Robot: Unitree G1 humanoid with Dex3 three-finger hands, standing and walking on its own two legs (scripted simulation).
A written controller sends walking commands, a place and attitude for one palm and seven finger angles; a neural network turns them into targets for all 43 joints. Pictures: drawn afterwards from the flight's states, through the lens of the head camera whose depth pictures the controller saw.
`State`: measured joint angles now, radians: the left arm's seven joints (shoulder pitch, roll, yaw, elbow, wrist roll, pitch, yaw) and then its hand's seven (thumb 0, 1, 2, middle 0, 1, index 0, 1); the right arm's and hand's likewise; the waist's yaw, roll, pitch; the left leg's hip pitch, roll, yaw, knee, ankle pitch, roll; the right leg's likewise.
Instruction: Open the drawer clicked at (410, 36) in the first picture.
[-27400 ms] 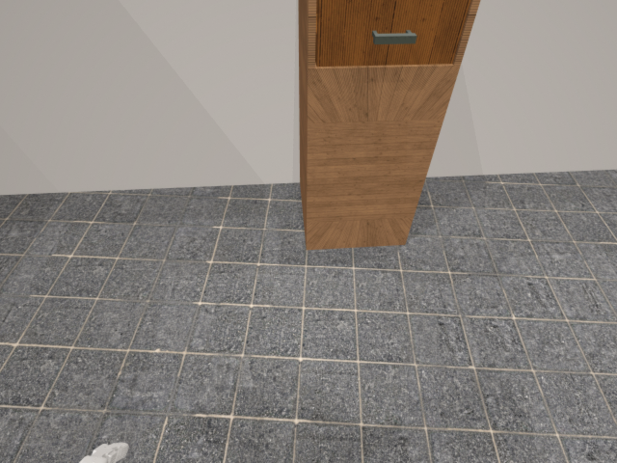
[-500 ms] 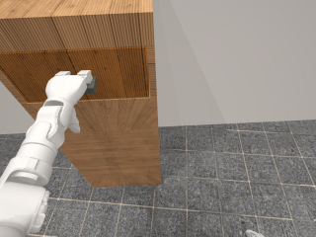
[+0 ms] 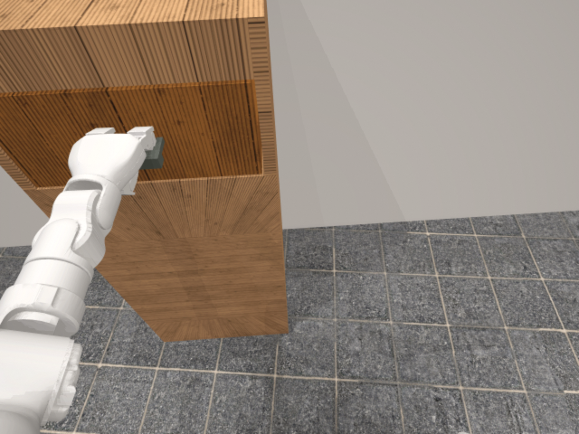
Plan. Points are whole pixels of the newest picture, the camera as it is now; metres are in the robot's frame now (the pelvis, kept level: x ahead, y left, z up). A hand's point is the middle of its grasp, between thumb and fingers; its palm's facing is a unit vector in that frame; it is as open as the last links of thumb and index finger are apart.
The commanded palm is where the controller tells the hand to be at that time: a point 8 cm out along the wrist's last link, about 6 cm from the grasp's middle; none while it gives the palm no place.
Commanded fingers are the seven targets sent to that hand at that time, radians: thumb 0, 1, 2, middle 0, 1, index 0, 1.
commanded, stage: close the thumb around the handle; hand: left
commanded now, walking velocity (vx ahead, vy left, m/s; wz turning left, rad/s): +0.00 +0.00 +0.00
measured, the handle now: (126, 152) +0.48 +0.27 +0.12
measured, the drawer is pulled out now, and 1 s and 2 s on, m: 0.00 0.02 0.07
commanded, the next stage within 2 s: pull the drawer open in 0.04 s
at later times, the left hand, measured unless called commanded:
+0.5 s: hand (124, 193) +0.42 +0.26 +0.10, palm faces +0.02 -0.03 -1.00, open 5.3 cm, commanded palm +0.37 +0.27 +0.16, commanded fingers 0.00 0.90 0.90 -0.40 -1.35 -0.40 -1.35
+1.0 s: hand (121, 196) +0.41 +0.26 +0.10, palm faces -0.01 -0.03 -1.00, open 5.2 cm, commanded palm +0.39 +0.27 +0.16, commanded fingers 0.00 0.90 0.90 -0.40 -1.35 -0.40 -1.35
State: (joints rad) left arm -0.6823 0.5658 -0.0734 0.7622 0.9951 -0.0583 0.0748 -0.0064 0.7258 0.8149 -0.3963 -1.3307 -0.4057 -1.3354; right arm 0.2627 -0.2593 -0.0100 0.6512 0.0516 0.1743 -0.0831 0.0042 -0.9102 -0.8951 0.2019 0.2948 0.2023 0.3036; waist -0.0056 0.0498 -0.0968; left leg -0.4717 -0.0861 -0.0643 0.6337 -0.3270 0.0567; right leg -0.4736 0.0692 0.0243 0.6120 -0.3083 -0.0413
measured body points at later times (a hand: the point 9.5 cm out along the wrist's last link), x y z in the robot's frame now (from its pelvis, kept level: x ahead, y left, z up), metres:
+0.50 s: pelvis +0.02 +0.01 +0.00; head +0.06 -0.01 +0.45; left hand +0.41 +0.26 +0.15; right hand +0.13 -0.26 -0.12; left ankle -0.02 +0.09 -0.72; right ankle -0.01 -0.10 -0.72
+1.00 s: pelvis +0.01 +0.01 +0.00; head +0.04 +0.00 +0.45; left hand +0.41 +0.26 +0.15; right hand +0.16 -0.23 -0.12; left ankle -0.02 +0.09 -0.72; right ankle -0.01 -0.10 -0.72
